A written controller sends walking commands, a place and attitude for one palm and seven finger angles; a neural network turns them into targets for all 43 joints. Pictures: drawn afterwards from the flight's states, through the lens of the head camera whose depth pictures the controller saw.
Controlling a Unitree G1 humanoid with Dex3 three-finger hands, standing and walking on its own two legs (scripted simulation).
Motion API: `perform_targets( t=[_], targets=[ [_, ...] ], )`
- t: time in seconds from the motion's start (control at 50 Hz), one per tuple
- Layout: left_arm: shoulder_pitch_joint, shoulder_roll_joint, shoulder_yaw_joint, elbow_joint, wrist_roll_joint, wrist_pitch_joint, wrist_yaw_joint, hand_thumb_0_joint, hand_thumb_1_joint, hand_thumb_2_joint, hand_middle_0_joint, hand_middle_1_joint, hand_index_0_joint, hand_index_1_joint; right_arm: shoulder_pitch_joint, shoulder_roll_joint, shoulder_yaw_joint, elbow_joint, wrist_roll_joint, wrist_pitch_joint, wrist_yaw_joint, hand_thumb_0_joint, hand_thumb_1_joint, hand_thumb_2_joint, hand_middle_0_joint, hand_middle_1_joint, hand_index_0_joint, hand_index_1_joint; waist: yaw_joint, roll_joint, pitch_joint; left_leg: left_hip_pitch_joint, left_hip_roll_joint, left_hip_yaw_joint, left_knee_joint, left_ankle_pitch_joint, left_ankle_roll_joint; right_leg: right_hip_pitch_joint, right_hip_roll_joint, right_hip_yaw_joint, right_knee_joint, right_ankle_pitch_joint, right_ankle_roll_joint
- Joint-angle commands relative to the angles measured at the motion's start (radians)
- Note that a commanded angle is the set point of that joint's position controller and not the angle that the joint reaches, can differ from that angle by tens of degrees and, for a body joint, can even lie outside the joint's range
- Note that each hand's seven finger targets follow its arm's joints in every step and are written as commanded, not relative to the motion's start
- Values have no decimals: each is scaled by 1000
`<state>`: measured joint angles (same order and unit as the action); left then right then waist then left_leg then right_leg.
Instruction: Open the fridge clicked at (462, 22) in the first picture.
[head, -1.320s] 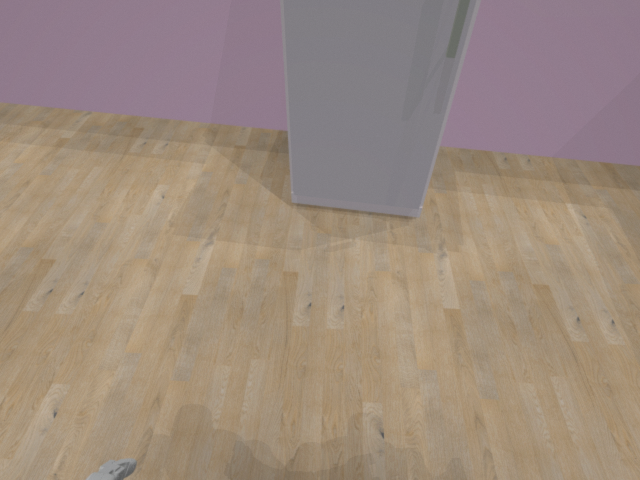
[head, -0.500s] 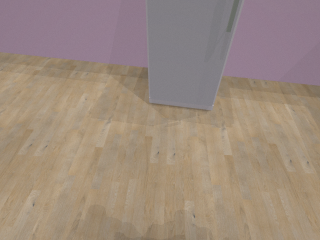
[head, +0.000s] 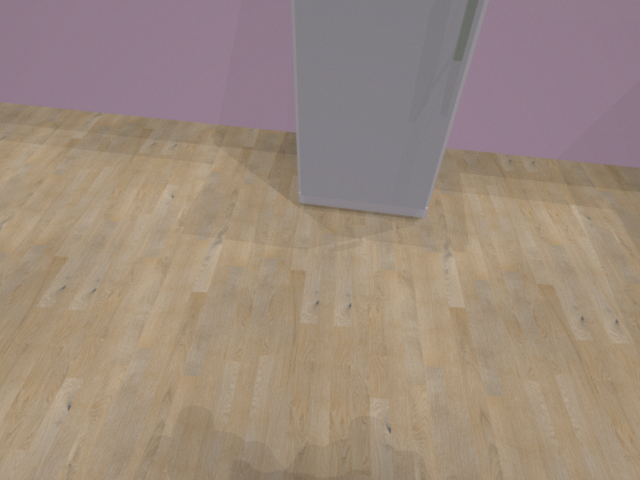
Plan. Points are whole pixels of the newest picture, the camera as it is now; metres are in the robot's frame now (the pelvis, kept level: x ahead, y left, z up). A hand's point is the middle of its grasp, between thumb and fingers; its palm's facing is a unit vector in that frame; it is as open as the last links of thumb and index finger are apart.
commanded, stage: look at it before walking up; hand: right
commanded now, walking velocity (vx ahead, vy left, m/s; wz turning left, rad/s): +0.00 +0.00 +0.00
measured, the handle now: out of the picture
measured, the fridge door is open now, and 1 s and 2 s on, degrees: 0 0 0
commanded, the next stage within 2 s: walk to a spot facing it in 0.12 s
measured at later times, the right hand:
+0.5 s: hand out of the picture +0.03 -0.22 -0.19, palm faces +0.07 +0.98 -0.20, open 7.3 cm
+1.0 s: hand (439, 366) +0.36 -0.19 -0.19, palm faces +0.05 +0.98 -0.19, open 7.3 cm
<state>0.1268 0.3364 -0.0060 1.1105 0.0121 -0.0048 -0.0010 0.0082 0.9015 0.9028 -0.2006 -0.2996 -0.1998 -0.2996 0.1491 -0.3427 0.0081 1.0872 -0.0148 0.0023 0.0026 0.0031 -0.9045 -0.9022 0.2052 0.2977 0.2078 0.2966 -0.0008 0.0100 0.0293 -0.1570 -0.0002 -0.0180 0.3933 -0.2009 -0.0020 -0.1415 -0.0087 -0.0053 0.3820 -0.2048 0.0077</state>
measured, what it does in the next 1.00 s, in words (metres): walks ahead: left foot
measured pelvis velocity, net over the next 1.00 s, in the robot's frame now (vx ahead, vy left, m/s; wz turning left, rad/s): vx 0.24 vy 0.00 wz -0.09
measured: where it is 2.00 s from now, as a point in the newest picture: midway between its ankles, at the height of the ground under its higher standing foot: (350, 359)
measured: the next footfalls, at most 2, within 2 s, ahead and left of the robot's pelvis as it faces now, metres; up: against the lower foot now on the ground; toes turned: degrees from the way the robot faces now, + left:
left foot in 0.96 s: +0.38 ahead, +0.10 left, +0.00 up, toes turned +4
right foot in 1.34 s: +0.48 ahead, -0.17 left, +0.00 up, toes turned -20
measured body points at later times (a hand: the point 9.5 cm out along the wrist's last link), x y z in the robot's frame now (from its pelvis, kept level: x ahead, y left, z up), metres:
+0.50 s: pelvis +0.04 -0.02 -0.01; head +0.03 -0.04 +0.44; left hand +0.06 +0.24 -0.15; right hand +0.03 -0.27 -0.17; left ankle +0.01 +0.12 -0.74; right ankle +0.02 -0.12 -0.74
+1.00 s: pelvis +0.24 +0.00 -0.03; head +0.27 -0.01 +0.42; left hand +0.10 +0.19 -0.17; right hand +0.35 -0.24 -0.17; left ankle +0.35 +0.10 -0.75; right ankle +0.04 -0.11 -0.69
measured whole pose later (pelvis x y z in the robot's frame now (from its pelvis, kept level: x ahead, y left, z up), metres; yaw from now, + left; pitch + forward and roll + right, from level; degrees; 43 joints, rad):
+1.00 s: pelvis +0.24 +0.00 -0.03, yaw -5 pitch -1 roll +0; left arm 0.53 0.09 0.02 1.21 0.01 -0.04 0.02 0.01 0.90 0.90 -0.20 -0.30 -0.20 -0.30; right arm 0.09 -0.19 -0.06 0.97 -0.03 -0.07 0.01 0.00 -0.92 -0.90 0.20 0.30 0.20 0.30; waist 0.06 0.00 0.09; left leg -0.44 0.06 0.15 0.66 -0.19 0.05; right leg -0.07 -0.04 -0.02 0.91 -0.52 -0.02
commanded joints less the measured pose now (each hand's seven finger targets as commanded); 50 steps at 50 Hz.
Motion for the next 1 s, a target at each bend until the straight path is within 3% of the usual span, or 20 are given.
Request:
perform_targets(
  t=[0.0,0.2,0.26,0.3,0.36,0.4,0.46,0.48,0.5,0.52,0.56,0.64,0.8,0.84,0.88,0.9,0.92,0.94,0.96,0.98],
  targets=[
    [-56,205,43,-61,-4,-28,11,0,900,900,-200,-300,-200,-300,-46,-202,-39,-67,3,-30,-14,0,-900,-900,200,300,200,300,2,-12,-57,-8,116,-106,-74,82,34,12,-110,100,-66,95,-37],
    [-62,209,42,-60,-4,-29,12,0,900,900,-200,-300,-200,-300,-50,-201,-39,-63,3,-29,-14,0,-900,-900,200,300,200,300,0,-18,-48,-1,115,-98,-73,104,31,16,-113,102,-76,115,-37],
    [28,71,12,-29,8,0,2,0,900,900,-200,-300,-200,-300,58,-76,-14,-26,-4,0,-15,0,-900,-900,200,300,200,300,-8,14,-23,-22,104,-97,-81,-242,15,-46,-85,83,-48,-183,-27],
    [44,69,18,-40,15,9,-1,0,900,900,-200,-300,-200,-300,87,-95,-27,-36,-9,6,-5,0,-900,-900,200,300,200,300,-15,45,72,-68,114,-147,-114,-431,37,-167,-51,80,-10,-354,-31],
    [72,31,19,-70,13,0,0,0,900,900,-200,-300,-200,-300,173,-119,-50,-42,-6,-4,-4,0,-900,-900,200,300,200,300,-33,154,72,16,221,-272,-183,-497,112,-284,-3,-2,207,-256,-28],
    [78,21,28,-88,10,-13,-3,0,900,900,-200,-300,-200,-300,199,-120,-62,-50,-4,-21,-8,0,-900,-900,200,300,200,300,-28,145,66,19,296,-316,-204,-454,164,-297,-31,-18,288,-240,-27],
    [193,-15,36,-63,3,-30,-8,0,900,900,-200,-300,-200,-300,143,-77,-65,-70,-5,-28,-8,0,-900,-900,200,300,200,300,39,59,81,-145,229,-138,-72,-321,128,-72,-43,-43,117,-178,-38],
    [284,-2,42,-35,6,-36,-3,0,900,900,-200,-300,-200,-300,131,-29,-60,-79,-2,-25,-4,0,-900,-900,200,300,200,300,70,-51,81,-258,139,-38,71,-295,83,52,-82,51,15,-208,-61],
    [402,73,66,1,17,-42,2,0,900,900,-200,-300,-200,-300,99,33,-49,-105,-2,-23,2,0,-900,-900,200,300,200,300,110,-297,96,-424,18,116,381,-291,22,143,-266,336,-138,-306,-135],
    [492,78,69,23,17,-47,15,0,900,900,-200,-300,-200,-300,9,39,-44,-147,-11,-34,-5,0,-900,-900,200,300,200,300,134,-302,151,-567,-1,89,580,-367,16,165,-362,520,-237,-234,-194],
    [448,7,53,13,5,-57,26,0,900,900,-200,-300,-200,-300,-1,38,-53,-139,-12,-49,5,0,-900,-900,200,300,200,300,90,-92,170,-635,94,17,711,-245,22,173,-370,450,-198,-15,-239],
    [417,-54,42,18,1,-87,38,0,900,900,-200,-300,-200,-300,58,101,-54,-102,-10,-36,19,0,-900,-900,200,300,200,300,35,-105,97,-544,124,55,698,-98,-12,147,-262,201,-196,208,-203],
    [473,-88,49,71,8,-88,43,0,900,900,-200,-300,-200,-300,-120,149,-55,-162,0,-38,28,0,-900,-900,200,300,200,300,62,-148,149,-416,77,155,317,39,2,115,-214,45,-212,355,-166],
    [455,-71,56,77,10,-86,43,0,900,900,-200,-300,-200,-300,-90,133,-64,-158,-1,-41,24,0,-900,-900,200,300,200,300,33,-139,130,-325,59,152,278,13,30,127,-239,34,-153,483,-162],
    [421,-51,64,72,7,-82,42,0,900,900,-200,-300,-200,-300,73,104,-78,-117,-6,-50,18,0,-900,-900,200,300,200,300,-47,-110,44,-116,21,165,218,7,54,118,-230,5,51,665,-137],
    [412,-50,66,64,3,-80,39,0,900,900,-200,-300,-200,-300,226,67,-91,-73,-13,-62,14,0,-900,-900,200,300,200,300,-110,-79,-36,109,17,158,167,43,67,27,-185,-18,259,621,-103],
    [434,-89,60,43,-9,-81,24,0,900,900,-200,-300,-200,-300,376,-31,-116,-33,-24,-77,0,0,-900,-900,200,300,200,300,-159,89,-156,367,231,-90,112,-35,135,-204,-101,-59,586,308,-67],
    [461,-145,52,7,-16,-83,23,0,900,900,-200,-300,-200,-300,444,-128,-134,-12,-11,-76,-11,0,-900,-900,200,300,200,300,-128,250,-260,447,510,-550,-56,-31,241,-414,26,-41,946,-328,-43],
    [368,-131,61,-17,-17,-74,20,0,900,900,-200,-300,-200,-300,367,-102,-132,-31,5,-67,-13,0,-900,-900,200,300,200,300,-126,101,-177,313,517,-546,-144,-220,263,-442,-37,35,1050,-310,-67],
    [300,-147,67,-34,-8,-71,11,0,900,900,-200,-300,-200,-300,266,-55,-116,-54,-1,-66,-15,0,-900,-900,200,300,200,300,-93,79,-69,161,462,-434,-161,-279,224,-491,-85,36,1061,-209,-67]
  ],
)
